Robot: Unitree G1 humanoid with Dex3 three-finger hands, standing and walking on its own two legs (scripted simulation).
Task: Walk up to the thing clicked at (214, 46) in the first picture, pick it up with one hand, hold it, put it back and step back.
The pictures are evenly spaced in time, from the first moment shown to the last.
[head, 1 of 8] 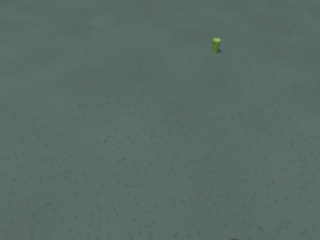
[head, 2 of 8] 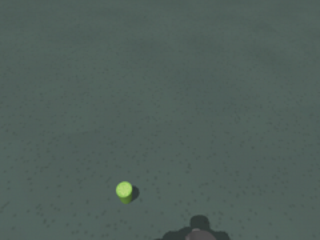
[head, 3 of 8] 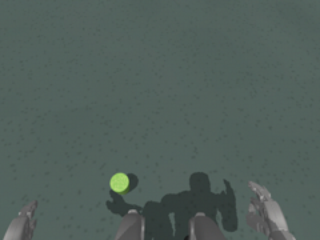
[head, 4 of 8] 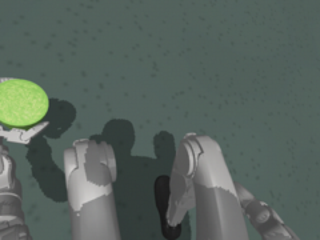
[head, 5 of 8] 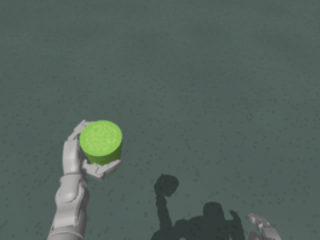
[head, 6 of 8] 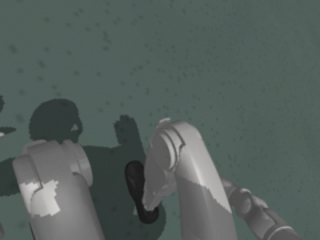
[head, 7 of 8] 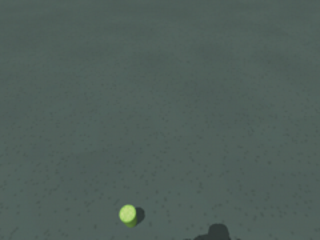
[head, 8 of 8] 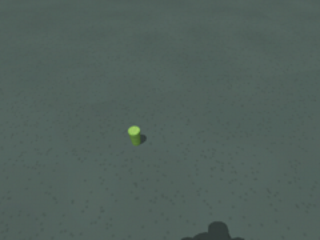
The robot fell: no
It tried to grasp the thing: yes
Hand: left
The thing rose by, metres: 0.70
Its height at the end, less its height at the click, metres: +0.00
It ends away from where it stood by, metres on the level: 0.02
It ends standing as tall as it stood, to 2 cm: yes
